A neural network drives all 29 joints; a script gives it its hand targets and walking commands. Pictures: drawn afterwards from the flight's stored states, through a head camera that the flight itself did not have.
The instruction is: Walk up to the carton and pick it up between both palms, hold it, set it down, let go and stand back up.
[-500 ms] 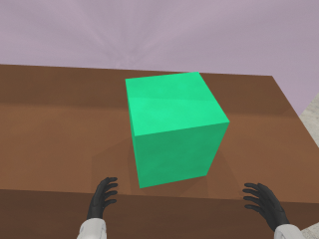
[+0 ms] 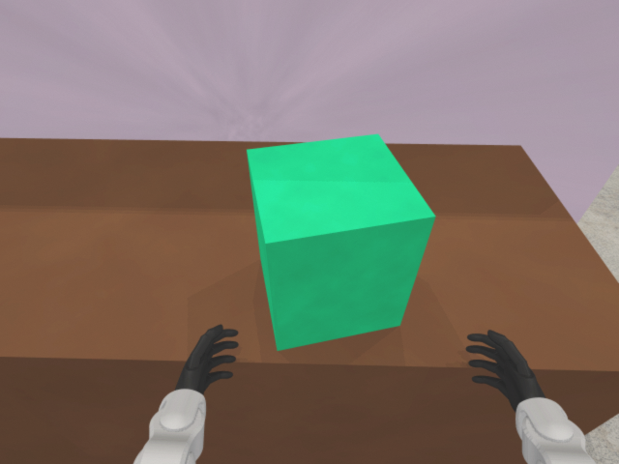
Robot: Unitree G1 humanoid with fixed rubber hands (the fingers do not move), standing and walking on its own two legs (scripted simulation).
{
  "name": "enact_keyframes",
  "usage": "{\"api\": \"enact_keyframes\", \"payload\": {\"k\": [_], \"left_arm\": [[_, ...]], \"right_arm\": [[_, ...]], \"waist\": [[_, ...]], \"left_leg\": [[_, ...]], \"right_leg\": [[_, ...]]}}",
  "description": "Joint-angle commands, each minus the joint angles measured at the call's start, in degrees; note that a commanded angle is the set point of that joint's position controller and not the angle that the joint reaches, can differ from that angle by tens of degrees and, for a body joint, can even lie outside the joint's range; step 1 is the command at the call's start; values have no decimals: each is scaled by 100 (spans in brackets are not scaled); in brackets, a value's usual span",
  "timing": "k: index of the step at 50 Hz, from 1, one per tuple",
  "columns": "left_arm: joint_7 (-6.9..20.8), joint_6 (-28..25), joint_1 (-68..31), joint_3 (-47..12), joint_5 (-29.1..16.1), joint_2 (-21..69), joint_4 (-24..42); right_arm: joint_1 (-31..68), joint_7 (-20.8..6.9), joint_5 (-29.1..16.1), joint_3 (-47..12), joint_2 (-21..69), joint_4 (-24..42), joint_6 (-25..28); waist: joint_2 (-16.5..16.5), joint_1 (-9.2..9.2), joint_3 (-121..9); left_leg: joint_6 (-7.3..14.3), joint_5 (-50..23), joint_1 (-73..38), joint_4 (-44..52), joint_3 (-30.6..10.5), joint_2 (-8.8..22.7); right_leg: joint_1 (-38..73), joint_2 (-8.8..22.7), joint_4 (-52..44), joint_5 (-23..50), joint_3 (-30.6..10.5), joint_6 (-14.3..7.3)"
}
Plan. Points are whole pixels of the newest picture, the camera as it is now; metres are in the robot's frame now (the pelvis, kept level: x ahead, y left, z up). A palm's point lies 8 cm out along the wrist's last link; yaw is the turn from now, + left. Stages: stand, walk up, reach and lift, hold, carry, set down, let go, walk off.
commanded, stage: set down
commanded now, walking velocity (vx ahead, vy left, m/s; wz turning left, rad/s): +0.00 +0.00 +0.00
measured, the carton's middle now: (327, 242) +0.43 +0.01 +0.04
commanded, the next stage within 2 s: let go in 0.14 s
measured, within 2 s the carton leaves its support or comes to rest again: neither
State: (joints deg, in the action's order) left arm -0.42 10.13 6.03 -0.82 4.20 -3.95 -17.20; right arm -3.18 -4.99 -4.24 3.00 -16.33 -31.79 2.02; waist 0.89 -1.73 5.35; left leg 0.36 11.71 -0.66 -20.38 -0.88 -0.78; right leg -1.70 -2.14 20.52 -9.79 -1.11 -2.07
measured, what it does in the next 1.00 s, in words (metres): stands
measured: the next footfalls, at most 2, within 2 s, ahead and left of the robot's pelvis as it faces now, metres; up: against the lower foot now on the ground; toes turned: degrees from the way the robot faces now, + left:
none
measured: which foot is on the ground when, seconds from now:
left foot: down 0.00-1.00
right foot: down 0.00-1.00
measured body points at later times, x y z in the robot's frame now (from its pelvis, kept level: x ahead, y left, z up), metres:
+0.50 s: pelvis -0.01 +0.00 +0.00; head -0.05 +0.00 +0.44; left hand +0.23 +0.18 -0.02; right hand +0.19 -0.23 -0.06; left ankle +0.01 +0.12 -0.75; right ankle +0.03 -0.10 -0.74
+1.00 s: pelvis +0.01 -0.01 -0.02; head +0.00 +0.00 +0.43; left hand +0.22 +0.19 -0.03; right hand +0.09 -0.27 -0.12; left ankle +0.01 +0.12 -0.75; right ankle +0.03 -0.10 -0.75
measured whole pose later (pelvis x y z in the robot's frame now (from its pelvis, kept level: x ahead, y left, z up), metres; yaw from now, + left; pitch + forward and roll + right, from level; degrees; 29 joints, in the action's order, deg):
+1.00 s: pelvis +0.01 -0.01 -0.02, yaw +3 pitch -2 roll -1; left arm 3.9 -6.2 11.6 -4.6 -0.4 -11.9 -15.4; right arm -22.5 -2.9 1.4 3.7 -13.8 -38.0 2.3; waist 0.9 0.5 1.3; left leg -0.1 17.7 14.3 -34.0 -2.5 -0.2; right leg -14.9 -1.9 32.1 -15.3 2.4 -2.1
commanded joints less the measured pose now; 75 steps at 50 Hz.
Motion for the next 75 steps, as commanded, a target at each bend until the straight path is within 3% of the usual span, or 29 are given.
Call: {"api": "enact_keyframes", "payload": {"k": [1,2,5,7,10,12,14,15,20,22,25,26,28,31,34,35,36,37,39,43,45,48,54,56,60,63,66,69,75], "left_arm": [[-25,940,-790,510,251,-778,-839],[37,1088,-906,499,248,-842,-909],[58,1358,-811,424,331,-688,-959],[101,1343,-880,523,377,-810,-890],[152,1334,-857,467,496,-755,-866],[144,1317,-879,499,639,-679,-872],[194,1120,-600,503,627,-633,-951],[195,1047,-587,575,639,-647,-984],[170,837,-489,538,595,-573,-1054],[224,867,-499,579,522,-663,-1110],[184,916,-592,573,413,-758,-971],[195,906,-498,529,303,-780,-909],[187,957,-436,505,114,-977,-800],[125,1073,-416,512,4,-1146,-704],[61,1134,-191,472,-114,-1144,-690],[-74,235,-316,605,-528,-1837,-344],[-129,-125,-250,640,-520,-1937,-335],[-154,-320,-217,672,-474,-1962,-372],[-122,-595,-233,624,-455,-1780,-350],[-41,-900,-32,583,-271,-1891,-377],[-32,-1001,141,505,-286,-1817,-350],[-32,-1074,272,500,-264,-1938,-368],[-64,-1186,463,358,-323,-1939,-362],[-72,-1209,485,339,-329,-1975,-325],[-96,-1265,607,261,-318,-1915,-385],[-90,-1279,720,246,-311,-1880,-428],[-100,-1305,654,256,-319,-1947,-394],[-101,-1312,677,265,-326,-1960,-435],[-101,-1321,625,255,-326,-1903,-455]], "right_arm": [[578,148,165,-218,-360,54,-700],[641,225,237,-250,-288,61,-804],[668,256,241,-354,-286,13,-994],[671,281,300,-307,-280,208,-990],[555,263,235,-319,-329,71,-999],[584,208,226,-296,-454,111,-991],[287,238,333,-259,-444,126,-854],[322,237,352,-219,-467,135,-778],[228,211,395,-146,-432,61,-585],[192,253,435,-200,-390,284,-587],[260,293,491,-27,-425,574,-545],[115,332,500,-63,-364,760,-469],[55,395,501,24,-347,1099,-314],[57,416,499,27,-284,1350,-222],[-90,416,565,94,-220,1494,-199],[-1012,519,567,133,-336,548,-164],[-1393,494,593,98,-499,497,-135],[-1580,444,601,117,-479,372,-113],[-1620,357,605,75,-402,370,59],[-1697,279,583,213,-434,181,255],[-1479,250,566,215,-467,196,287],[-1588,201,540,236,-413,121,242],[-1658,187,499,252,-513,86,179],[-1688,194,495,249,-536,84,146],[-1565,207,469,205,-573,83,130],[-1450,203,465,205,-553,96,93],[-1357,213,468,167,-514,89,71],[-1317,220,437,150,-506,106,65],[-1176,218,446,123,-485,63,46]], "waist": [[561,-6,927],[686,101,971],[291,65,1287],[446,21,1155],[177,63,1145],[-39,64,1145],[76,76,1092],[117,5,1057],[26,-9,1089],[382,-46,1129],[399,-73,1068],[689,-47,943],[917,-34,741],[802,-183,488],[702,-266,508],[766,56,374],[1171,147,661],[1482,191,726],[1162,193,563],[891,232,-370],[409,133,-395],[237,151,-178],[244,214,0],[385,246,-5],[273,218,-289],[190,219,-232],[152,248,-209],[314,225,-226],[285,249,-236]], "left_leg": [[-64,1150,365,333,450,-193],[-56,1160,210,254,432,-205],[-45,1328,422,577,413,-51],[-33,1344,786,563,505,-87],[-119,1340,725,632,437,6],[-60,1655,1206,862,366,144],[-2,1583,1598,1031,444,219],[0,1446,1638,1020,526,202],[-13,1297,1877,1089,650,154],[34,1339,1522,871,669,56],[-20,1301,1273,756,665,26],[14,1203,1011,566,667,-16],[-20,816,161,121,631,-133],[-1,800,178,29,648,-114],[25,876,886,240,691,-6],[68,1176,1541,-637,-31,140],[139,1457,1529,-919,65,177],[126,1178,1264,-1471,262,65],[144,734,1389,-998,-91,196],[199,884,1476,-904,-283,196],[220,674,1752,-842,-455,305],[256,1014,2135,-773,-507,296],[191,701,2224,-749,-733,376],[181,652,2213,-758,-753,381],[206,230,2147,-710,-859,468],[194,574,2229,-641,-892,455],[185,286,2237,-692,-887,446],[194,182,2232,-697,-954,470],[173,194,2222,-687,-959,447]], "right_leg": [[-1011,602,-1166,-3016,-308,-235],[-1171,638,-1205,-2947,-308,-199],[-869,359,-895,-2404,84,-160],[-435,422,-780,-2472,-23,-150],[-355,335,-679,-2366,124,-221],[160,187,-464,-2215,193,-171],[703,75,-318,-1787,211,-94],[727,71,-324,-1870,184,-80],[912,7,-329,-1735,132,-32],[459,145,-473,-2067,44,-88],[89,169,-575,-2179,42,-77],[-163,262,-628,-2216,-20,-85],[-1105,425,-772,-2256,-21,-145],[-1171,401,-692,-2281,42,-104],[-495,263,-425,-1999,95,32],[-1457,656,-416,-2698,-525,129],[-2171,861,-745,-3515,-890,86],[-2679,1032,-1179,-3854,-1168,133],[-2322,979,-985,-3200,-1330,166],[-1704,828,-477,-2871,-875,58],[-1481,788,-138,-2230,-761,35],[-1503,862,-51,-2321,-773,24],[-1690,789,149,-1791,-542,84],[-1653,793,191,-1671,-516,105],[-1370,798,429,-1075,-388,75],[-1452,789,476,-1216,-326,102],[-1414,855,531,-904,-333,93],[-1378,857,549,-839,-294,93],[-1411,893,526,-898,-276,82]]}}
